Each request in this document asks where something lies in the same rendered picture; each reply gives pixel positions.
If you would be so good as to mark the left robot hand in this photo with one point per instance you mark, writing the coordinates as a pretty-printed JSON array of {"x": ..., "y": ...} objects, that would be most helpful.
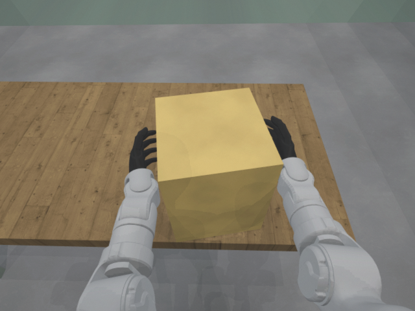
[{"x": 138, "y": 154}]

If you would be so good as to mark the left robot forearm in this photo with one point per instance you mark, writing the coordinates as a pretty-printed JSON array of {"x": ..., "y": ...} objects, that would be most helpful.
[{"x": 130, "y": 247}]

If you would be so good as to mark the right robot upper arm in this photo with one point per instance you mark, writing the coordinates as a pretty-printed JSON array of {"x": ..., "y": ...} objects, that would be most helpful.
[{"x": 341, "y": 278}]

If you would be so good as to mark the right robot hand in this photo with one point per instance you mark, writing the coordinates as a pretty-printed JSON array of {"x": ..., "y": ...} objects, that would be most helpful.
[{"x": 281, "y": 137}]

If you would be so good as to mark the carton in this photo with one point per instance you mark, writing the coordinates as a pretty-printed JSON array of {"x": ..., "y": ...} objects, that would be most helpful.
[{"x": 218, "y": 166}]

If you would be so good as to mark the table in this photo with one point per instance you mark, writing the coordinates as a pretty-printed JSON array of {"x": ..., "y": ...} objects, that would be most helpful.
[{"x": 65, "y": 150}]

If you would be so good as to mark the left robot upper arm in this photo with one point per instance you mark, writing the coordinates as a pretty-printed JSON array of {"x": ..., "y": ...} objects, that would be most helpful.
[{"x": 132, "y": 292}]

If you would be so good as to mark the right robot forearm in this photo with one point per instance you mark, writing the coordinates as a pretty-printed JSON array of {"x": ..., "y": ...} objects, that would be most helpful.
[{"x": 306, "y": 211}]

